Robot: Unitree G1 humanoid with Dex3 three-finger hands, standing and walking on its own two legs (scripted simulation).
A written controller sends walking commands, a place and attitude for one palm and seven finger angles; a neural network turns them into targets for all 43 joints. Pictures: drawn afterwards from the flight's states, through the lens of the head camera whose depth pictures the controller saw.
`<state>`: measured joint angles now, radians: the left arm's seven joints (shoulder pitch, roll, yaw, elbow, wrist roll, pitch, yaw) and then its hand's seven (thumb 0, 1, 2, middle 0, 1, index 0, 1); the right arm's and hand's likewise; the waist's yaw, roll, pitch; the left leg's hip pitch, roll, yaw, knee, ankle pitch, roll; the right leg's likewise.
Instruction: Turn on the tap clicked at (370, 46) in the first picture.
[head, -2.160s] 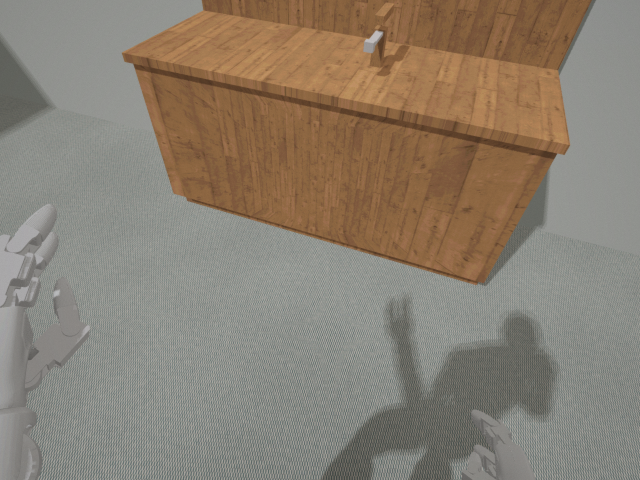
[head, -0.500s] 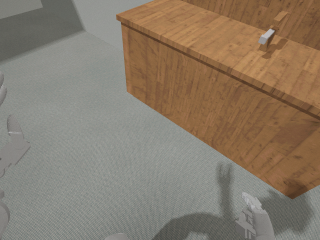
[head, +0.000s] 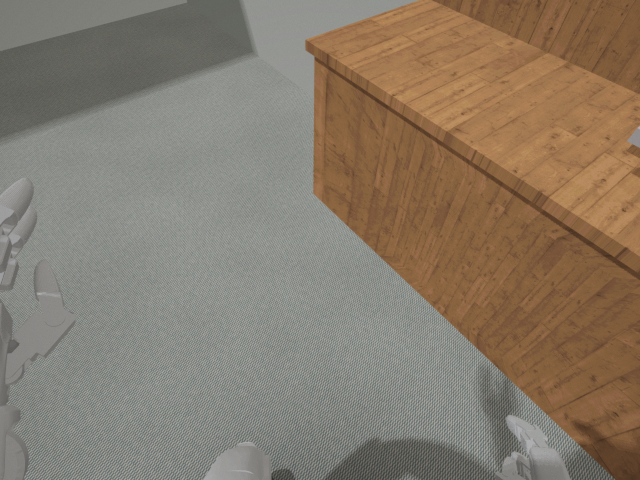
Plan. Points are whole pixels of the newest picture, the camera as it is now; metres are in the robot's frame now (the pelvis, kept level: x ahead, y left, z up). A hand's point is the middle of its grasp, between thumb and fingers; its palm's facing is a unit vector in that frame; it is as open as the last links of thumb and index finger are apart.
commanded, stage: turn to face it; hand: left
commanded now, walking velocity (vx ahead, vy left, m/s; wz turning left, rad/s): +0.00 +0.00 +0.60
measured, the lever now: out of the picture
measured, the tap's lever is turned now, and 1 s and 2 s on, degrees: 0 0 0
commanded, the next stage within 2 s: none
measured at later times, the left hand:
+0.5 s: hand (136, 261) +0.28 +0.20 +0.17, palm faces +0.41 -0.83 -0.37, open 7.4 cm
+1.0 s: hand (245, 242) +0.31 +0.10 +0.17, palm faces +0.02 -0.89 -0.46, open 7.4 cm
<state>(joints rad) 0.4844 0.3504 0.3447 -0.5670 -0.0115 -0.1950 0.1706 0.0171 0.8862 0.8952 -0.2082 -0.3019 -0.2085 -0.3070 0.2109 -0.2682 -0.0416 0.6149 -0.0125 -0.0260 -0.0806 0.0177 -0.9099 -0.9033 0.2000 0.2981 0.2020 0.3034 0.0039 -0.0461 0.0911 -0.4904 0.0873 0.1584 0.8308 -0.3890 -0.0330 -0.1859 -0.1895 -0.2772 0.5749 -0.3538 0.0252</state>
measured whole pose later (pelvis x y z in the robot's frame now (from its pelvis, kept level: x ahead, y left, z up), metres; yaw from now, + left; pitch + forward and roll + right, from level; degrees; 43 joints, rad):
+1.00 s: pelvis +0.01 -0.03 +0.00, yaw -24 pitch -1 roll -1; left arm 0.44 0.39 0.35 -0.51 -0.02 -0.18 0.13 0.02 0.89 0.90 -0.20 -0.30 -0.20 -0.31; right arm 0.24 -0.16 0.03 0.52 0.01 -0.03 0.00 0.01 -0.91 -0.90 0.20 0.30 0.20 0.30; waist 0.02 0.04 0.07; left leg -0.22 0.21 0.23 0.60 -0.34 -0.06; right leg -0.34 -0.01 -0.11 0.67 -0.35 0.04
